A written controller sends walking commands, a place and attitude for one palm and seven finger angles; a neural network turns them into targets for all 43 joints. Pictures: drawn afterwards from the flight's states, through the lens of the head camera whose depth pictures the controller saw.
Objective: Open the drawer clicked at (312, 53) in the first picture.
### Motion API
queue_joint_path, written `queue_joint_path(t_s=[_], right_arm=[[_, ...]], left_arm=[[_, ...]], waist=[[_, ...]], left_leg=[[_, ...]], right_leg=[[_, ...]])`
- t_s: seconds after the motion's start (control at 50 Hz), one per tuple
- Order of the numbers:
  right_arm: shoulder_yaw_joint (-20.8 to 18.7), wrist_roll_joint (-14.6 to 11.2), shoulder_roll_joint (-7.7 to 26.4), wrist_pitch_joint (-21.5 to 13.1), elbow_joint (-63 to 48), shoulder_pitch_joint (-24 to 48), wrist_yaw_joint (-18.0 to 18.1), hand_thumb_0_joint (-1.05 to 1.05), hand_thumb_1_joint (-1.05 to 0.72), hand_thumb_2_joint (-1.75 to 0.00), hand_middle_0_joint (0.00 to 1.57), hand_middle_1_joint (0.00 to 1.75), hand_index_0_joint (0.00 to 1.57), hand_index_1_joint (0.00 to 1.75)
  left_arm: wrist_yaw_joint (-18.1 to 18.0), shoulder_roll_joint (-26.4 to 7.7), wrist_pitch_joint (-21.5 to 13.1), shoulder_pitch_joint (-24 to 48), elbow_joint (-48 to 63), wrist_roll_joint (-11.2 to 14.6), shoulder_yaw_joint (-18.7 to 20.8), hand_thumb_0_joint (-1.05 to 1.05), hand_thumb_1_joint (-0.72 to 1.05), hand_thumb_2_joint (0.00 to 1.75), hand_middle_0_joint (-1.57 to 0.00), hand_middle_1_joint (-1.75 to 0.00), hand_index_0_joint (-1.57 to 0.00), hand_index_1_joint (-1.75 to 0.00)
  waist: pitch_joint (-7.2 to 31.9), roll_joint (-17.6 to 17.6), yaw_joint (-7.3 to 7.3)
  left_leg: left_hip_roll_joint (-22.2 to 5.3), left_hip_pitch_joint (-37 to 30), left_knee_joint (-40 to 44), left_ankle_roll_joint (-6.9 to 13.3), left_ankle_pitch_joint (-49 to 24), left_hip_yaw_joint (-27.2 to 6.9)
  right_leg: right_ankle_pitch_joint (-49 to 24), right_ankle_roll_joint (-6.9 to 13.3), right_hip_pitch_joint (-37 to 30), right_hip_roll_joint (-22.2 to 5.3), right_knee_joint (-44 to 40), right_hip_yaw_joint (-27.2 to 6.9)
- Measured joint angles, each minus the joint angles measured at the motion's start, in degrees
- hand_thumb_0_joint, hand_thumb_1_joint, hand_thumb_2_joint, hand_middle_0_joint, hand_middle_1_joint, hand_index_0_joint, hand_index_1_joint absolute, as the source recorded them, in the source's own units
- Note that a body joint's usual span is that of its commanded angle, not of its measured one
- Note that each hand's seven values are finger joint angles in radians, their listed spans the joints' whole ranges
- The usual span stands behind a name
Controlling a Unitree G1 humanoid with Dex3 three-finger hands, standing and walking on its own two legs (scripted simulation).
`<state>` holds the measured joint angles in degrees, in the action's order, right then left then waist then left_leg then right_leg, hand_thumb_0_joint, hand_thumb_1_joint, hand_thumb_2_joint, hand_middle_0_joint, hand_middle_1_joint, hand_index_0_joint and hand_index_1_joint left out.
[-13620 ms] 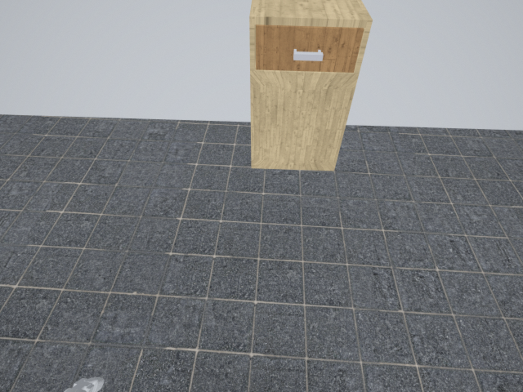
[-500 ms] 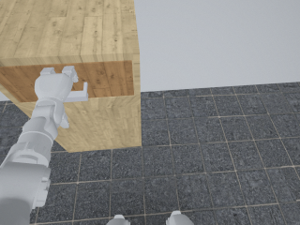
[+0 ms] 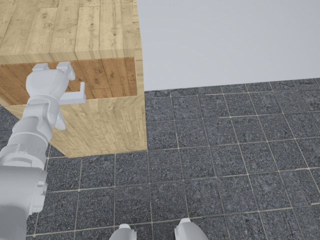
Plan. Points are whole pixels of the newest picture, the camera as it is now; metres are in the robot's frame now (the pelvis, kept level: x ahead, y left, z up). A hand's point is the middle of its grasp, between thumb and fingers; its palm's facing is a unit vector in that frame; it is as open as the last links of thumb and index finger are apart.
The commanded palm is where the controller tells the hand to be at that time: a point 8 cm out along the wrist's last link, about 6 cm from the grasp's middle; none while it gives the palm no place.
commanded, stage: lower the fingers behind the handle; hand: left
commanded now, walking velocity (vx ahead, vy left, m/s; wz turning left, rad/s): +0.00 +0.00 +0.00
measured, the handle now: (65, 92) +0.54 +0.25 -0.04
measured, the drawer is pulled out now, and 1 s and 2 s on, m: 0.00 0.00 0.00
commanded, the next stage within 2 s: lift the fingers back up to retry in 1.62 s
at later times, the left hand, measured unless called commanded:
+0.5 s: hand (61, 103) +0.49 +0.25 -0.02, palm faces -0.06 -0.01 -1.00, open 13.8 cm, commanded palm +0.47 +0.23 +0.04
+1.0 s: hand (68, 106) +0.48 +0.23 -0.03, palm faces -0.04 +0.00 -1.00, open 14.0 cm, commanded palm +0.47 +0.23 +0.01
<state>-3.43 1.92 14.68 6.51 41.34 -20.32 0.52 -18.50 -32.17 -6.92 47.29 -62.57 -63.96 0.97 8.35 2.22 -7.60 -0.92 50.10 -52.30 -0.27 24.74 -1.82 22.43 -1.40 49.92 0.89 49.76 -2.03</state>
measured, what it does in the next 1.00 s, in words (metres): stands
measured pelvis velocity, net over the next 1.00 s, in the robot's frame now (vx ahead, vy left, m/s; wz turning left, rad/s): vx -0.02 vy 0.00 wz -0.01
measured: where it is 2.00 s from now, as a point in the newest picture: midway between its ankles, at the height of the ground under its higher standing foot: outside the picture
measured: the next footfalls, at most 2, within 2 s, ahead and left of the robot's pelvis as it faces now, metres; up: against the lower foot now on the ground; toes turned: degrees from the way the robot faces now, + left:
none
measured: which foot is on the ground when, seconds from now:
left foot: down 0.00-1.00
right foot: down 0.00-1.00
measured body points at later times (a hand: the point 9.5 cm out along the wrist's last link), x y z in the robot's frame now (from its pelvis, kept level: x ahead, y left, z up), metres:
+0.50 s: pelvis +0.00 +0.01 -0.01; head +0.13 +0.02 +0.42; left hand +0.48 +0.25 +0.04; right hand +0.00 -0.27 -0.14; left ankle -0.01 +0.12 -0.69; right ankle +0.00 -0.14 -0.69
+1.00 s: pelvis -0.02 +0.00 -0.03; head +0.12 +0.00 +0.40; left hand +0.48 +0.23 +0.03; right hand -0.01 -0.27 -0.16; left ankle -0.01 +0.12 -0.69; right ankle +0.00 -0.14 -0.69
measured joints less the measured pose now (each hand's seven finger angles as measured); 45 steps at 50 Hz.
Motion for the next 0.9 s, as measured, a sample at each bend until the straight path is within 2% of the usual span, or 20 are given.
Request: queue_joint_path(t_s=[0.18,0.32,0.5,0.64,0.76,0.9], right_arm=[[0.06,0.24,0.13,0.44,0.27,-0.13,-0.61,0.01,-0.90,-0.90,0.21,0.30,0.21,0.30],[0.30,0.67,-0.15,0.51,0.03,0.32,-0.70,0.01,-0.90,-0.90,0.21,0.30,0.21,0.30],[-0.19,1.09,-0.66,-0.05,0.61,1.40,-1.17,0.01,-0.90,-0.90,0.21,0.30,0.21,0.30],[0.29,1.26,-0.93,0.02,0.58,2.06,-1.42,0.01,-0.90,-0.90,0.21,0.30,0.21,0.30],[0.92,1.24,-0.71,-0.05,0.04,2.29,-1.20,0.01,-0.90,-0.90,0.21,0.30,0.21,0.30],[0.83,1.05,-0.32,-0.20,0.19,1.76,-1.09,0.01,-0.90,-0.90,0.21,0.30,0.21,0.30]], left_arm=[[-0.41,0.62,1.28,0.20,-1.17,-0.01,0.31,0.00,-0.49,0.30,-0.32,-1.20,-0.32,-1.20],[-1.23,0.92,-0.52,-1.77,-0.17,-0.54,1.74,0.00,-0.49,0.30,-0.32,-1.20,-0.32,-1.20],[-3.86,1.78,1.06,-0.72,-0.55,-1.11,-0.02,0.00,-0.49,0.30,-0.32,-1.20,-0.32,-1.20],[-4.30,3.55,2.17,-0.10,-1.43,-1.22,-0.76,0.00,-0.49,0.30,-0.32,-1.20,-0.32,-1.20],[-5.30,2.58,2.66,0.94,-2.66,-1.83,0.04,0.00,-0.49,0.30,-0.32,-1.20,-0.33,-1.22],[-5.33,2.35,3.52,2.01,-2.83,-1.18,-0.32,0.00,-0.49,0.30,-0.32,-1.20,-0.31,-1.23]], waist=[[0.61,0.10,-0.48],[1.03,0.00,-0.36],[1.36,0.20,0.15],[1.72,0.29,-0.20],[1.79,0.40,-0.90],[1.72,0.61,-0.56]], left_leg=[[-0.23,0.57,-0.49,0.24,0.57,0.49],[-0.23,1.91,-1.94,0.48,1.29,0.89],[0.17,5.20,-5.15,0.51,2.23,-0.03],[0.14,6.00,-6.20,0.46,2.50,-0.26],[0.08,7.73,-7.60,0.37,2.75,-0.11],[0.07,9.48,-8.93,0.21,2.82,-0.02]], right_leg=[[0.14,-0.24,0.60,0.24,0.08,-0.48],[0.70,-0.53,2.05,0.27,1.47,-0.89],[1.78,-0.61,4.73,-0.04,4.18,0.00],[2.02,-0.55,5.43,0.03,5.11,0.22],[2.35,-0.50,7.42,0.14,6.87,0.04],[2.58,-0.38,9.41,0.21,8.61,-0.07]])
